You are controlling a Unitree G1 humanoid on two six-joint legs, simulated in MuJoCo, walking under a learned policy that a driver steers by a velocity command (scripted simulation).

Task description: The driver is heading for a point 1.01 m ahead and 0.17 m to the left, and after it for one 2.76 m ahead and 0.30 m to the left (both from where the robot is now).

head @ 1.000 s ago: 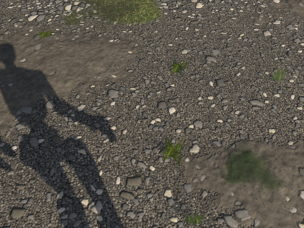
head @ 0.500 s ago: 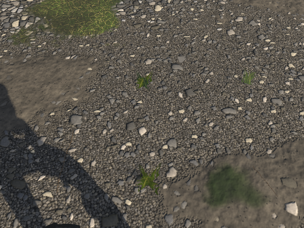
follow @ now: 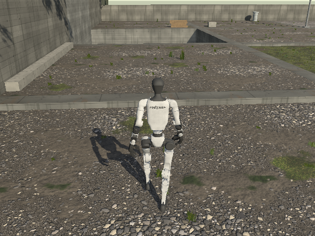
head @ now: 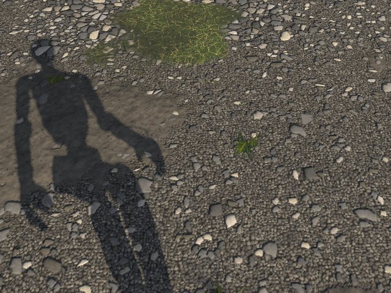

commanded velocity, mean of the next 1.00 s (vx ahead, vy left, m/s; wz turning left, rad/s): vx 0.50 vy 0.00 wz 0.33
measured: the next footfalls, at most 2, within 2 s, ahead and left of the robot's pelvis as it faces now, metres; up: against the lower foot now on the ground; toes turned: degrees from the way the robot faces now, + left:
left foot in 0.10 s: +0.21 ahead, +0.07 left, +0.00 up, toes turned +6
right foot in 0.62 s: +0.55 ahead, -0.02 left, +0.00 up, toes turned +18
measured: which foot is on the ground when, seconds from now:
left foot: up 0.00-0.08, down 0.10-0.62, up 0.64-1.00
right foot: down 0.00-0.08, up 0.10-0.60, down 0.62-1.00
